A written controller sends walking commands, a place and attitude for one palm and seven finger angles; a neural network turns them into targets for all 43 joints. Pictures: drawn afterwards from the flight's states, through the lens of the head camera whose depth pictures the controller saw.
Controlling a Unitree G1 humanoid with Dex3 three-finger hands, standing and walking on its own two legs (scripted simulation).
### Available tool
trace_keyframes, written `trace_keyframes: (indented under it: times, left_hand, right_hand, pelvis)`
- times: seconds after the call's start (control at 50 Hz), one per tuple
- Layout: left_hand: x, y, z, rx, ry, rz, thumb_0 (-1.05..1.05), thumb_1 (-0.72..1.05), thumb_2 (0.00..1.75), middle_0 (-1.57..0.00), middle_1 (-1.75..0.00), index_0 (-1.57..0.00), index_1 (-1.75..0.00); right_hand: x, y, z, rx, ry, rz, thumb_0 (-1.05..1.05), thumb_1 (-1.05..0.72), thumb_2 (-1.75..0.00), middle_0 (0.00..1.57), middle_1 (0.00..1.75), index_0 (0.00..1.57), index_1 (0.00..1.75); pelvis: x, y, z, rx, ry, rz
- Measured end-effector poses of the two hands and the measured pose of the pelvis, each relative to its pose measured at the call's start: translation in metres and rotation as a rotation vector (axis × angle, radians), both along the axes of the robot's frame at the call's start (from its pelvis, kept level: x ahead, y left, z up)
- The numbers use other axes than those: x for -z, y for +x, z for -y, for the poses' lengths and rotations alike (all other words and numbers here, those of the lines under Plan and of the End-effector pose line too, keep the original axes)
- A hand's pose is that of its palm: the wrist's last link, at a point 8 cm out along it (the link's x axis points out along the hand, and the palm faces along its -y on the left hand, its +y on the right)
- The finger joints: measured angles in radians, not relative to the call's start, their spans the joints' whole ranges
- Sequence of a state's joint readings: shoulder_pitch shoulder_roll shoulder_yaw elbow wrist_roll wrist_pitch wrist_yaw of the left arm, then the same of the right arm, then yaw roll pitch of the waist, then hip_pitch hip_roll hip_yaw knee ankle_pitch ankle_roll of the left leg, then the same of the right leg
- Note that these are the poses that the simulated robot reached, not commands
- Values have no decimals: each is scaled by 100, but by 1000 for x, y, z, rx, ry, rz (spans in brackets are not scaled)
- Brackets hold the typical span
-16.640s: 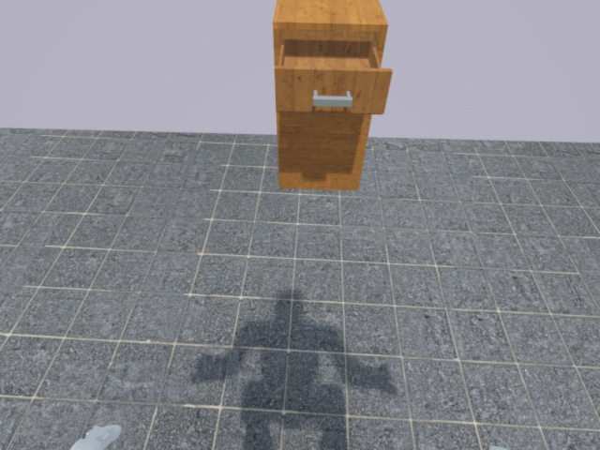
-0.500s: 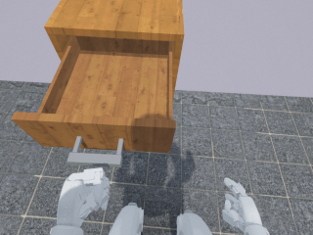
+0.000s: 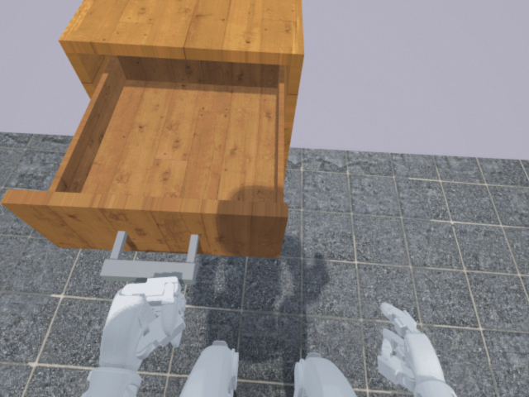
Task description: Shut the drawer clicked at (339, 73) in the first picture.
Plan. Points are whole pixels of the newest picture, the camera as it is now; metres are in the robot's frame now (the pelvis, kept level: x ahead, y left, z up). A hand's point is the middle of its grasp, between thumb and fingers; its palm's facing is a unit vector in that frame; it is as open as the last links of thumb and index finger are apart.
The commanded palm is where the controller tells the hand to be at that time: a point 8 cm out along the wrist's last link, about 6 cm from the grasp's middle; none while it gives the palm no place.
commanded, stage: push the drawer shut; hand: left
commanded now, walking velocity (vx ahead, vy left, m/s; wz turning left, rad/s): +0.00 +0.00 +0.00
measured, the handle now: (154, 256) +0.30 +0.17 +0.04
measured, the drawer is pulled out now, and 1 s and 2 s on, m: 0.29 0.18 0.05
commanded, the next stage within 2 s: none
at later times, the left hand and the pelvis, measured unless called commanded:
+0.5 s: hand (180, 270) +0.29 +0.13 +0.03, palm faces -0.05 -1.00 -0.03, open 3.1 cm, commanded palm +0.27 +0.19 +0.04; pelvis -0.01 +0.00 +0.01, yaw +0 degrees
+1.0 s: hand (183, 234) +0.34 +0.14 +0.03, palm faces -0.05 -1.00 -0.04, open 3.1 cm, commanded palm +0.33 +0.20 +0.04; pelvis -0.01 +0.01 +0.01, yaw -1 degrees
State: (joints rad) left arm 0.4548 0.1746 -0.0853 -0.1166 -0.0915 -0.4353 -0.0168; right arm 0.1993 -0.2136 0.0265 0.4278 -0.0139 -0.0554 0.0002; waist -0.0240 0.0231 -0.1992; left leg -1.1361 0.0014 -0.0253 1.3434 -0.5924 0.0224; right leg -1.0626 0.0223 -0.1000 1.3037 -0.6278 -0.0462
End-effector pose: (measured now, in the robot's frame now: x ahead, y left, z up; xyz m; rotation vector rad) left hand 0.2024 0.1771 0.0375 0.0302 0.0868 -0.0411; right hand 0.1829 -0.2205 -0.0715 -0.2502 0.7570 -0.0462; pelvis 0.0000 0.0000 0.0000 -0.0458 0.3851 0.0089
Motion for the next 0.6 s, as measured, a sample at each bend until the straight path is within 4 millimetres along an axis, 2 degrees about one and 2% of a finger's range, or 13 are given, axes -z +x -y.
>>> trace_keyframes:
  times: [0.18, 0.32, 0.6]
  left_hand:
    - [1, 13, -7, -18, 16, 45, 3, 78, 88, -140, -160, -139, -160]
    - [4, 37, -10, 8, 21, 63, -1, 76, 89, -140, -160, -140, -160]
    - [0, 75, -11, 8, 1, 51, 4, 77, 87, -140, -160, -139, -160]
  right_hand:
    - [7, -9, 10, -5, -13, -28, 2, -91, -90, 20, 30, 20, 30]
    - [12, -20, 18, 9, -29, -55, 2, -91, -90, 20, 30, 20, 30]
    - [3, -44, 23, 62, -36, -102, 2, -91, -90, 20, 30, 20, 30]
  pelvis:
    - [1, -4, 6, -6, -3, 2]
    - [2, -10, 8, -7, -6, 5]
    - [-9, -10, 2, 6, 0, 14]
